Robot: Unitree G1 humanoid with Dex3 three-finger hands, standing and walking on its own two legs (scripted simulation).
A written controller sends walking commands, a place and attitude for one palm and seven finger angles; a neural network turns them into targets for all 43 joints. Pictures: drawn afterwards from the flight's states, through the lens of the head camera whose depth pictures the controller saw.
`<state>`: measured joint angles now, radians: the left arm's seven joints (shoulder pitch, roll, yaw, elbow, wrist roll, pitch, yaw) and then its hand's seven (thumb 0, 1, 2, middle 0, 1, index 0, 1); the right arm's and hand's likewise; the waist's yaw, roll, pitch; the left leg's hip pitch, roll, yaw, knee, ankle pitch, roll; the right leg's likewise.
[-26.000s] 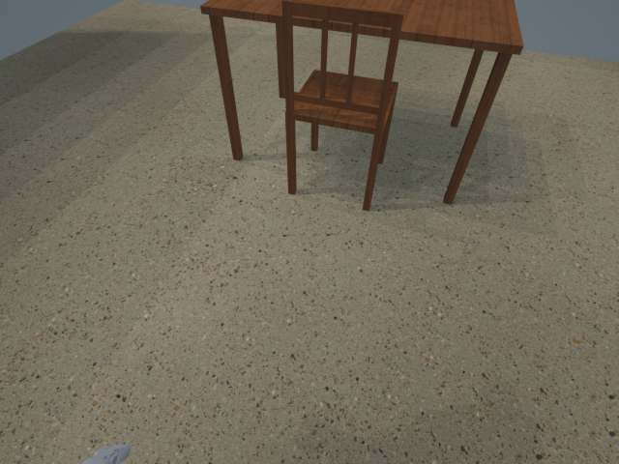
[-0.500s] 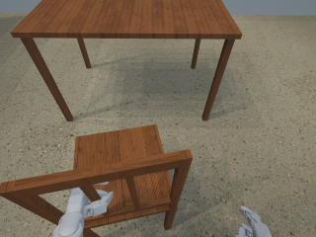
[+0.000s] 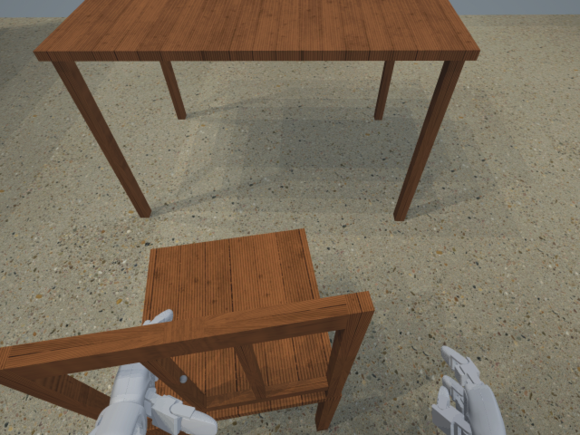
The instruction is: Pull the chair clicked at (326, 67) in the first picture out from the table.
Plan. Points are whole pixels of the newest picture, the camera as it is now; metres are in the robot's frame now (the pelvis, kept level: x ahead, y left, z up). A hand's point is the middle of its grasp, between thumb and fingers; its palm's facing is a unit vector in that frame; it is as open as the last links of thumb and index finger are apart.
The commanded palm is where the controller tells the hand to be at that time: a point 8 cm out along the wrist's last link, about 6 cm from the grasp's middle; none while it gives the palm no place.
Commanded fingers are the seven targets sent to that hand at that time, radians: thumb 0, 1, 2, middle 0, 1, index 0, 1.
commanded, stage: open the thumb and straighten the fingers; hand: left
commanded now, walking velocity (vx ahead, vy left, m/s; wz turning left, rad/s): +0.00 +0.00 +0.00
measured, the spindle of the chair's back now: (180, 382) +0.21 +0.17 -0.06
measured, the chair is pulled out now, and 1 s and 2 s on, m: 0.66 0.66 0.66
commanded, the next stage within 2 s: draw the fingers out of the gap in 0.04 s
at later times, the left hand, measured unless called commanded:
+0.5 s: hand (171, 430) +0.15 +0.16 -0.03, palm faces +0.08 -0.98 -0.18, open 17.5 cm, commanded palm +0.12 +0.21 -0.01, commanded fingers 0.00 -0.55 0.20 0.00 0.00 0.00 0.00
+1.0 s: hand out of the picture +0.08 +0.16 -0.03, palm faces +0.10 -0.98 -0.17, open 17.5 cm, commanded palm +0.04 +0.21 -0.01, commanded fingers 0.00 -0.55 0.20 0.00 0.00 0.00 0.00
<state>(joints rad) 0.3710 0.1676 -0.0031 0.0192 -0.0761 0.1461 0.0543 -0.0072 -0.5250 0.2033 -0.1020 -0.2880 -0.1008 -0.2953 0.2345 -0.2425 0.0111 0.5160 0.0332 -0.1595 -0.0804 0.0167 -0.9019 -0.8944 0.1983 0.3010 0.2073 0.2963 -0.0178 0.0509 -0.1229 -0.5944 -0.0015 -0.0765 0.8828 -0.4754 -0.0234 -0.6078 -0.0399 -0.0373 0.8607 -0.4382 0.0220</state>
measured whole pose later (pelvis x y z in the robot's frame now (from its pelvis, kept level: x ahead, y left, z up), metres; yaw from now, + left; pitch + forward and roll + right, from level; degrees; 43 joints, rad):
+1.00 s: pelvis -0.02 +0.00 -0.02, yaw +0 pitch +12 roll -2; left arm 0.88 0.18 -0.06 -0.34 -0.05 0.14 0.05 -0.01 -0.53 0.20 -0.01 0.00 0.00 0.00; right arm 0.25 -0.19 -0.02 0.44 0.05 -0.11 -0.12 0.02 -0.90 -0.89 0.20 0.30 0.21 0.30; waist 0.00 0.05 -0.19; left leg -0.73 0.00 -0.10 1.05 -0.53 -0.02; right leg -0.72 -0.03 -0.06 0.99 -0.48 0.02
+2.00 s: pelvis +0.00 -0.01 +0.03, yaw +0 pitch -2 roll -1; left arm 0.72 0.43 0.08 -0.39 -0.07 0.23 0.13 0.00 0.20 0.56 -0.13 -0.16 -0.35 -0.20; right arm 0.21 -0.21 0.07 0.63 0.04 -0.24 -0.15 0.02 -0.90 -0.89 0.20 0.30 0.21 0.30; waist 0.06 0.07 0.01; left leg -0.25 0.03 -0.09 0.68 -0.40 -0.04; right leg -0.25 -0.01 -0.06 0.63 -0.35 0.01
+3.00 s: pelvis -0.05 -0.03 +0.04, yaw +1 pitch -3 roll +0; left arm 0.56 0.56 0.18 -0.41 -0.12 0.23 0.11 0.01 0.90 0.89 -0.21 -0.30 -0.36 -0.34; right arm 0.11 -0.24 0.02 0.57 0.10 -0.11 -0.13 0.02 -0.90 -0.89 0.20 0.30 0.21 0.30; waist 0.07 0.01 0.27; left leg -0.21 0.04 -0.10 0.50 -0.23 -0.07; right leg -0.24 0.00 -0.07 0.51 -0.21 -0.02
